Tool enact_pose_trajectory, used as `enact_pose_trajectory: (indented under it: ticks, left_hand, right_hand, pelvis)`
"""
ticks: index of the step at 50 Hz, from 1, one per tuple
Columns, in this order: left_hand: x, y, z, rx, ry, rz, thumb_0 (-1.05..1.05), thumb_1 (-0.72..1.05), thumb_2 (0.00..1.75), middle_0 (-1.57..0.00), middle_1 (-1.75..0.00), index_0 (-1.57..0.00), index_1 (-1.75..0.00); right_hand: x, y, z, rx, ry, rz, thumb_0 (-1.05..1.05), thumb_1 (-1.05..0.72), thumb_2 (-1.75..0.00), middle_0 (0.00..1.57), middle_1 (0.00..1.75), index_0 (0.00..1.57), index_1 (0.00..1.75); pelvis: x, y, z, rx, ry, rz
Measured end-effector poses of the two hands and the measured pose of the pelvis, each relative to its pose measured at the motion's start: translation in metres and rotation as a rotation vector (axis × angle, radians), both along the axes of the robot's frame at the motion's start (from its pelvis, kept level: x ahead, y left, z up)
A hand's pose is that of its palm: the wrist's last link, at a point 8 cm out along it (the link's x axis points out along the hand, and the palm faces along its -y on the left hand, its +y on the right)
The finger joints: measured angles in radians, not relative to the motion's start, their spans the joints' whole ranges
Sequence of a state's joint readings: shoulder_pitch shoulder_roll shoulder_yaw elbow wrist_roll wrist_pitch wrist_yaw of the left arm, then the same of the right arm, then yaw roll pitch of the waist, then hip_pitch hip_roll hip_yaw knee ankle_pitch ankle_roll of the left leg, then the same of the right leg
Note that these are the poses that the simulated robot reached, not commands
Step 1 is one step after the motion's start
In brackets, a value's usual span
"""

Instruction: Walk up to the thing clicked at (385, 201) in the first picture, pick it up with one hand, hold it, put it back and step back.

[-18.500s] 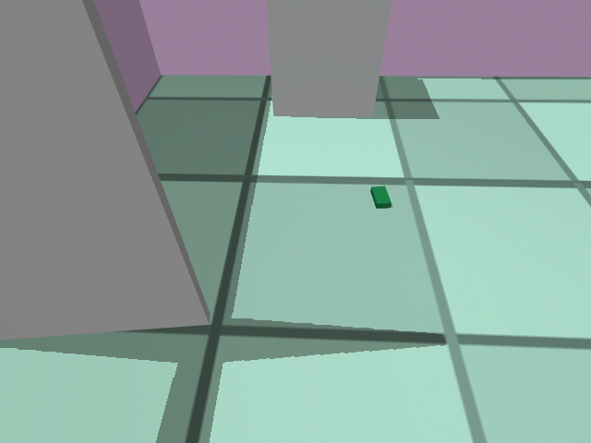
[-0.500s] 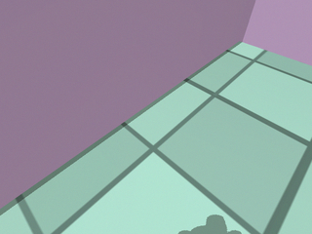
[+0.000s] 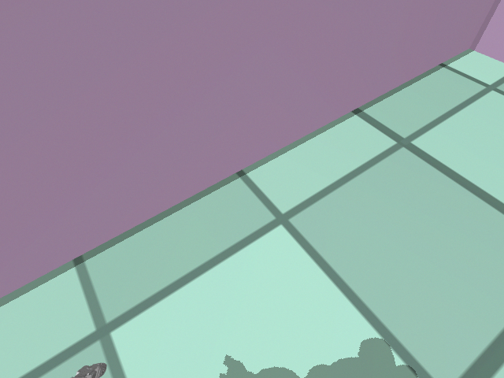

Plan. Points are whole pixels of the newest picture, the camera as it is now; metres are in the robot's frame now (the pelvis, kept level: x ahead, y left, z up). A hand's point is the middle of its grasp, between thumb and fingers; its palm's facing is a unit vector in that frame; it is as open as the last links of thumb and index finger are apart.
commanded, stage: walk up
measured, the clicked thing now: out of the picture -1.05 +0.91 -0.76
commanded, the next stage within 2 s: none
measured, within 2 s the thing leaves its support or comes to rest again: neither
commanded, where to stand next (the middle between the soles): +0.06 +0.03 m, yaw +131 degrees
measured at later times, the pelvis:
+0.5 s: pelvis +0.04 +0.00 +0.00, yaw +22 degrees
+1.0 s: pelvis +0.07 -0.05 -0.01, yaw +50 degrees
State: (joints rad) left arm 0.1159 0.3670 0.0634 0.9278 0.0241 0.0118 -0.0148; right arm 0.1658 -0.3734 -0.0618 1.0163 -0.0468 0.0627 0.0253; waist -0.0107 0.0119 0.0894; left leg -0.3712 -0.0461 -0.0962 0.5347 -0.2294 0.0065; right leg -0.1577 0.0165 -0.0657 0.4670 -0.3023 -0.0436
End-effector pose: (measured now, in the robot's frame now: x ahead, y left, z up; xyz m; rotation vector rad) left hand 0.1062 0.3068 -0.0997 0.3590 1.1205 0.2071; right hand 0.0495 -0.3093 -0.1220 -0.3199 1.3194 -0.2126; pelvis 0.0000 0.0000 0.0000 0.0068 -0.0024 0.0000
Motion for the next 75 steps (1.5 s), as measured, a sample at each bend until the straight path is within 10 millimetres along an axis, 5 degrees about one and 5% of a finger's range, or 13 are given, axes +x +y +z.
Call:
enact_pose_trajectory:
  ticks: [8,19,28,37,46,59,66,75]
  left_hand:
    - [-0.060,-0.001,0.004,0.005,0.052,0.144,0.01,0.90,0.90,-0.21,-0.30,-0.21,-0.30]
    - [-0.082,0.007,-0.043,-0.088,0.020,0.296,0.01,0.90,0.90,-0.20,-0.30,-0.21,-0.30]
    - [-0.096,-0.002,-0.014,-0.079,-0.036,0.406,0.01,0.90,0.90,-0.21,-0.30,-0.21,-0.30]
    - [-0.159,-0.034,0.010,0.081,0.007,0.621,0.01,0.90,0.90,-0.20,-0.30,-0.21,-0.30]
    - [-0.198,-0.069,0.025,0.093,-0.027,0.786,0.01,0.90,0.90,-0.21,-0.30,-0.21,-0.30]
    - [-0.265,-0.107,-0.031,-0.047,-0.049,1.015,0.01,0.90,0.90,-0.21,-0.30,-0.21,-0.30]
    - [-0.273,-0.121,-0.013,-0.018,-0.090,1.117,0.01,0.90,0.90,-0.21,-0.30,-0.21,-0.30]
    - [-0.281,-0.152,0.014,0.157,-0.102,1.262,0.01,0.90,0.90,-0.21,-0.30,-0.21,-0.30]
  right_hand:
    - [0.062,-0.003,0.009,0.018,-0.074,0.151,0.01,-0.90,-0.90,0.20,0.30,0.20,0.30]
    - [0.158,0.042,0.016,-0.024,-0.190,0.357,0.01,-0.90,-0.90,0.20,0.30,0.20,0.30]
    - [0.208,0.065,0.032,0.001,-0.199,0.521,0.01,-0.90,-0.90,0.20,0.30,0.21,0.30]
    - [0.284,0.091,0.014,0.100,-0.249,0.716,0.01,-0.90,-0.90,0.20,0.30,0.20,0.30]
    - [0.308,0.117,0.015,0.142,-0.163,0.918,0.01,-0.90,-0.90,0.20,0.30,0.20,0.30]
    - [0.323,0.191,0.035,0.049,-0.229,1.149,0.01,-0.90,-0.90,0.20,0.30,0.21,0.30]
    - [0.344,0.225,0.043,0.041,-0.241,1.269,0.01,-0.90,-0.90,0.20,0.30,0.21,0.30]
    - [0.378,0.288,0.010,0.146,-0.236,1.437,0.01,-0.90,-0.90,0.20,0.30,0.21,0.30]
  pelvis:
    - [0.010,-0.009,0.004,0.012,-0.031,0.112]
    - [0.028,0.001,-0.022,0.012,-0.060,0.277]
    - [0.042,-0.008,-0.003,-0.019,-0.033,0.451]
    - [0.058,-0.045,-0.009,-0.011,-0.011,0.614]
    - [0.070,-0.056,0.000,0.020,-0.004,0.794]
    - [0.062,-0.038,-0.017,0.021,-0.022,1.037]
    - [0.070,-0.033,-0.008,0.011,-0.026,1.171]
    - [0.098,-0.047,-0.019,0.015,-0.036,1.340]
